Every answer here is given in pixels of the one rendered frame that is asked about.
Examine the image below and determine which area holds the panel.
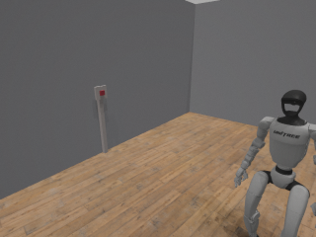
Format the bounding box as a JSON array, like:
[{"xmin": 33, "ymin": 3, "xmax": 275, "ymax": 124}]
[{"xmin": 94, "ymin": 85, "xmax": 109, "ymax": 153}]

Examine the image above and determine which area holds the right robot hand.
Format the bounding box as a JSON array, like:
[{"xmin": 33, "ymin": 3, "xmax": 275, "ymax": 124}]
[{"xmin": 234, "ymin": 167, "xmax": 249, "ymax": 188}]

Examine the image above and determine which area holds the humanoid robot torso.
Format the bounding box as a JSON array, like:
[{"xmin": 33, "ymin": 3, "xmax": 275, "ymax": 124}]
[{"xmin": 269, "ymin": 116, "xmax": 311, "ymax": 191}]

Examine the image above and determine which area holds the right robot upper arm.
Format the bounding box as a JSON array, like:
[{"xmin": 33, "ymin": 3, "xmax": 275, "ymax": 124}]
[{"xmin": 252, "ymin": 117, "xmax": 275, "ymax": 149}]

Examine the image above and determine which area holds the left robot thigh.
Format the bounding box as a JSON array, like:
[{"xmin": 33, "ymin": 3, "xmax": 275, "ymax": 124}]
[{"xmin": 279, "ymin": 180, "xmax": 310, "ymax": 237}]

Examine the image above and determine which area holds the robot right forearm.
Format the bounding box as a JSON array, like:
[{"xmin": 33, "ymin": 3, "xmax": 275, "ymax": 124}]
[{"xmin": 240, "ymin": 138, "xmax": 260, "ymax": 169}]

